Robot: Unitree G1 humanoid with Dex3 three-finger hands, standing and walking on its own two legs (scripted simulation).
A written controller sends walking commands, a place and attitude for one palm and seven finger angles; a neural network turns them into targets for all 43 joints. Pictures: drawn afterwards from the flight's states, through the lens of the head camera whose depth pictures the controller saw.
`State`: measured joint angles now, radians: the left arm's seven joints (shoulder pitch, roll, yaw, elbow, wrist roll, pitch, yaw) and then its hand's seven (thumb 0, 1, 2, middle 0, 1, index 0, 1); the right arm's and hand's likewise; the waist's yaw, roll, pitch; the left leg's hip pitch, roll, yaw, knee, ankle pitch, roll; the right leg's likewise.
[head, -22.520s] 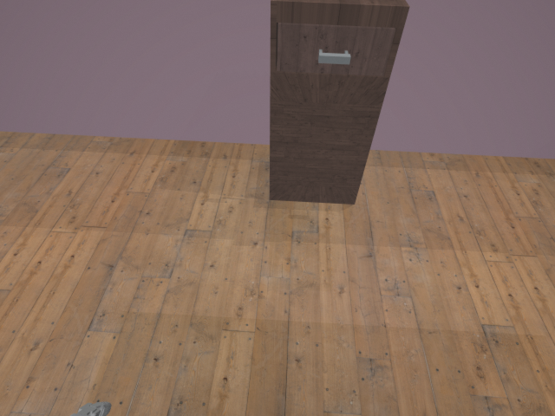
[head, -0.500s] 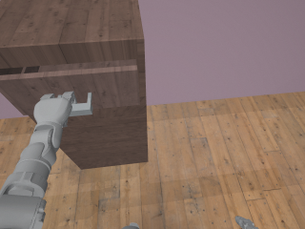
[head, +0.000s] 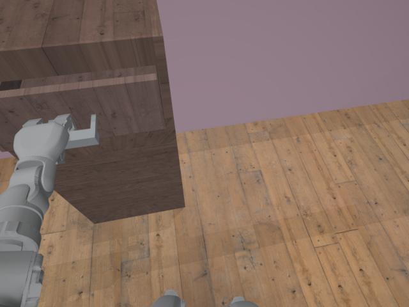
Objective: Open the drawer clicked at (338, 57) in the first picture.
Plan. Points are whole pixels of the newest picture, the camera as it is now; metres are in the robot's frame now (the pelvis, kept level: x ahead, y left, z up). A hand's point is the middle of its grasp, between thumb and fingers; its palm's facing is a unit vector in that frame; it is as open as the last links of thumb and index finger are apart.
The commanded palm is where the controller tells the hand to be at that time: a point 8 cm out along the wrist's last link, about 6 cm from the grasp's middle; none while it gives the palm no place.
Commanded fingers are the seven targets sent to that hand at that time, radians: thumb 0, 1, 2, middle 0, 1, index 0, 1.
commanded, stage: pull the drawer open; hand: left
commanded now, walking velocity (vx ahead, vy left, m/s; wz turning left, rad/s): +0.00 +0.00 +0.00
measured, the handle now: (72, 131) +0.47 +0.28 +0.04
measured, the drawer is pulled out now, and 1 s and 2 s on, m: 0.04 0.08 0.15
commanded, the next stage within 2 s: none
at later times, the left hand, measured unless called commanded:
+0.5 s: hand (55, 171) +0.38 +0.30 +0.01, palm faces +0.02 -0.04 -1.00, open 5.5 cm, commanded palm +0.37 +0.30 +0.07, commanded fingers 0.00 0.90 0.90 -0.40 -1.35 -0.40 -1.35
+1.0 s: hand (55, 174) +0.37 +0.30 +0.01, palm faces -0.05 -0.05 -1.00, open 5.7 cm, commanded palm +0.33 +0.29 +0.07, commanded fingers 0.00 0.90 0.90 -0.40 -1.35 -0.40 -1.35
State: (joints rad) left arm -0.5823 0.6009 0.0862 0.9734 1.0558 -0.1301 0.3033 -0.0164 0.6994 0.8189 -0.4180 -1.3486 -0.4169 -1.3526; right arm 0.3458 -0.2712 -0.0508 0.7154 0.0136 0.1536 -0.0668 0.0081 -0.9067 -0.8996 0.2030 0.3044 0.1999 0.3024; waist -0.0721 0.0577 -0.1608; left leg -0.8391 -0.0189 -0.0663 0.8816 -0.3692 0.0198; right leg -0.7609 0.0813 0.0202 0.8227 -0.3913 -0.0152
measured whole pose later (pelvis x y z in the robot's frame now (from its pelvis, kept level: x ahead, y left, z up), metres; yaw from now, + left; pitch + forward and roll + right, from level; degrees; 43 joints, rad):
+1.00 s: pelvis +0.02 +0.00 +0.01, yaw -2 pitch +16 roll -2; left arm -0.21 0.51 0.13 0.59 1.00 -0.06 0.30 0.00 0.72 0.79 -0.42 -1.35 -0.38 -1.35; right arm 0.30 -0.26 -0.07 0.66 0.01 0.17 -0.05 0.01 -0.91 -0.90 0.20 0.30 0.20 0.30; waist -0.04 0.06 -0.16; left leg -0.70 -0.01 -0.02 0.82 -0.39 0.03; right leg -0.63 0.08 0.05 0.77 -0.40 -0.01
